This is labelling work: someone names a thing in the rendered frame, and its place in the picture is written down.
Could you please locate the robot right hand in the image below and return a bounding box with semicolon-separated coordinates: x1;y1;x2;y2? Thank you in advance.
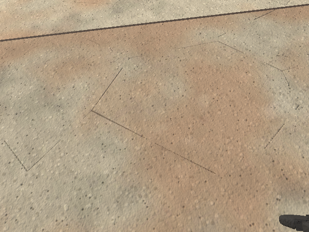
279;215;309;232

